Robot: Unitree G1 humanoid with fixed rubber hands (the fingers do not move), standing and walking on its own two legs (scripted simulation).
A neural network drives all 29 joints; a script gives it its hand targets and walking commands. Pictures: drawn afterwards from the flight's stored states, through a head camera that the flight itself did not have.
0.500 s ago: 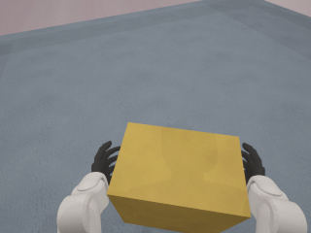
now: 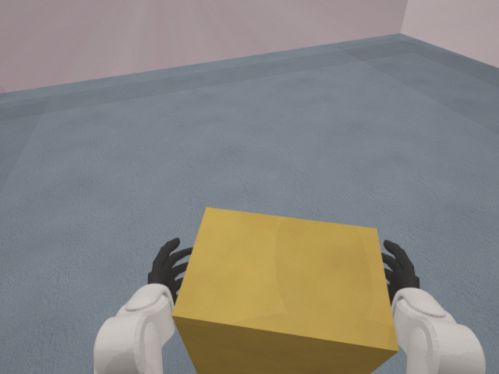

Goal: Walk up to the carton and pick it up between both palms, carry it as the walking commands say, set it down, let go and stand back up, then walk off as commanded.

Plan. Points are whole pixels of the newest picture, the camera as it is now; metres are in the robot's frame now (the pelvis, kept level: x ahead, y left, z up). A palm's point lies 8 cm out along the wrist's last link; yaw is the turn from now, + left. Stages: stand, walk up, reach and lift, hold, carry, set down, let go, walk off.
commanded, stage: carry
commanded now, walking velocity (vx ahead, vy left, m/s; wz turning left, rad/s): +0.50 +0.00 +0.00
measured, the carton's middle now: (277, 309) +0.23 +0.00 +0.04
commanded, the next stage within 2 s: none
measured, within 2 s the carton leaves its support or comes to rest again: neither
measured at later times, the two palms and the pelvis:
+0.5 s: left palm (213, 196) +0.43 +0.12 +0.09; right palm (388, 202) +0.42 -0.21 +0.08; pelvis +0.19 -0.03 +0.00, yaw -3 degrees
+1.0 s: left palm (239, 114) +0.80 +0.10 +0.07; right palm (355, 109) +0.80 -0.23 +0.08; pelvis +0.57 -0.06 -0.01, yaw -2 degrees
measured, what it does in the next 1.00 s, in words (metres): walks ahead: left foot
